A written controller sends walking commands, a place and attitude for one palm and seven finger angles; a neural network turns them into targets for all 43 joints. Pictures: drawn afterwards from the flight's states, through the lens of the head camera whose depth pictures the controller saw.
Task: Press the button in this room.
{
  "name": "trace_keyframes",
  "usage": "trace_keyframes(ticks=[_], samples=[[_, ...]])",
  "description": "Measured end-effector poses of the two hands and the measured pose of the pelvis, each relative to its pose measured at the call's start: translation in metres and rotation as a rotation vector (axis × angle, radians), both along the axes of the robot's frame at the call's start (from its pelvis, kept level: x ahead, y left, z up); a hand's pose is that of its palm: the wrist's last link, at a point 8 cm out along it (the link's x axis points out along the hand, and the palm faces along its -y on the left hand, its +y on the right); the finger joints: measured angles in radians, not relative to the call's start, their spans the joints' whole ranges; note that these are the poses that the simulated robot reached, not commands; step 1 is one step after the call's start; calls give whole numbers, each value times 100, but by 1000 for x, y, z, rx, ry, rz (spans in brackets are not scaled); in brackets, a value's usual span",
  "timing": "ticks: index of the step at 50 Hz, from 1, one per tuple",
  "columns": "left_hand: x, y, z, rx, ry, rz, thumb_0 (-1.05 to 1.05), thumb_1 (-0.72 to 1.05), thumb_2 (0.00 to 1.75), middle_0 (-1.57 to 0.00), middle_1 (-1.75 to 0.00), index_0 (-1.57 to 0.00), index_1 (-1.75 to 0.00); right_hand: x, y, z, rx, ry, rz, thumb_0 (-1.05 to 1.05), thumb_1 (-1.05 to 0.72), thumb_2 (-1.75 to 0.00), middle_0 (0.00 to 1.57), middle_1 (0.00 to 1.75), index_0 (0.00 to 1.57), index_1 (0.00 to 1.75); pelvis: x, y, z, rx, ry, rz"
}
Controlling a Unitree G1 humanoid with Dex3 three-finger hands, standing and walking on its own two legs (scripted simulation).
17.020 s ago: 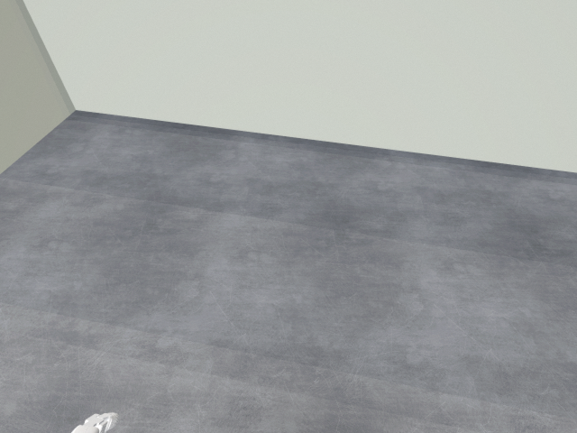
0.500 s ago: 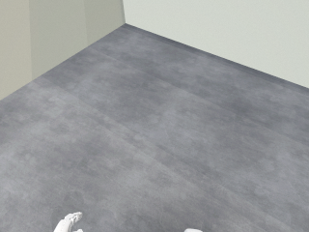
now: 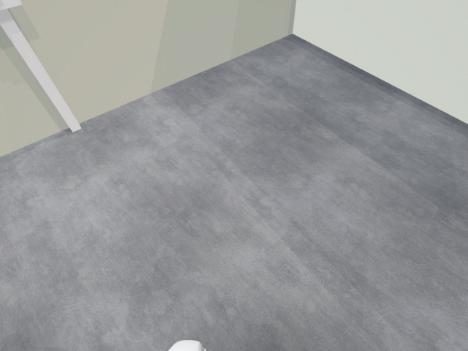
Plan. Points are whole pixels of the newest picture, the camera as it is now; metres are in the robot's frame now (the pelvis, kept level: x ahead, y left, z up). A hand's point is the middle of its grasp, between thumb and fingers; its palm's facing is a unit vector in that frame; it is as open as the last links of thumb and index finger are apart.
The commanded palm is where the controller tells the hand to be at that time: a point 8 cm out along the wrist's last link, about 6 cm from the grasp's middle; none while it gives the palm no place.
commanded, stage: turn or walk to find it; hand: left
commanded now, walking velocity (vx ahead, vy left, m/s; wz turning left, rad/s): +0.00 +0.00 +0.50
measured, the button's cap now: out of the picture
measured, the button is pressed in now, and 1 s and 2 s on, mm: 0 0 0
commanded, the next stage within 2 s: none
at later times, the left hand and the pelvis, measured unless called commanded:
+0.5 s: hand out of the picture +0.02 +0.27 -0.16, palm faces +0.25 -0.93 -0.26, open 7.3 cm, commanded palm none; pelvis -0.02 +0.04 +0.00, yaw +13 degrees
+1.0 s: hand out of the picture -0.06 +0.16 -0.15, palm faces +0.53 -0.81 -0.26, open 7.3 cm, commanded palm none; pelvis +0.04 +0.01 +0.01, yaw +30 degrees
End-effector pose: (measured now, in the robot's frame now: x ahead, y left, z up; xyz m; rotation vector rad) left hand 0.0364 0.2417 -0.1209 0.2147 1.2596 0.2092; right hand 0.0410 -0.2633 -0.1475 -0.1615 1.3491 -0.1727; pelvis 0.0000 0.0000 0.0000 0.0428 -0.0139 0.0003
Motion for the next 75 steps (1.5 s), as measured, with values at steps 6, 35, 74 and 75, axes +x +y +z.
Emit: trace_keyframes(ticks=[6, 35, 74, 75], samples=[[-57, 36, -23, -22, 78, 113, 0, 91, 90, -20, -30, -21, -30, 64, 35, 11, -35, -137, 140, 1, -91, -90, 20, 30, 20, 30, -10, 24, -10, -32, 4, 68], [-10, 26, 8, 45, -191, 213, 0, 91, 90, -20, -29, -20, -30, 30, 29, -16, 29, 21, 270, 1, -91, -89, 21, 30, 20, 30, -13, -3, -11, -29, 2, 332], [-9, 121, -27, -118, 10, 683, 1, 91, 90, -20, -29, -20, -30, 330, 293, 26, 45, -247, 683, -4, -96, -89, 21, 30, 21, 30, 161, 172, 0, -32, -38, 635], [10, 136, -24, -102, -31, 671, 0, 91, 90, -20, -29, -20, -30, 330, 289, 26, 31, -228, 676, -4, -96, -89, 21, 30, 21, 30, 168, 177, 1, -30, -36, 635]])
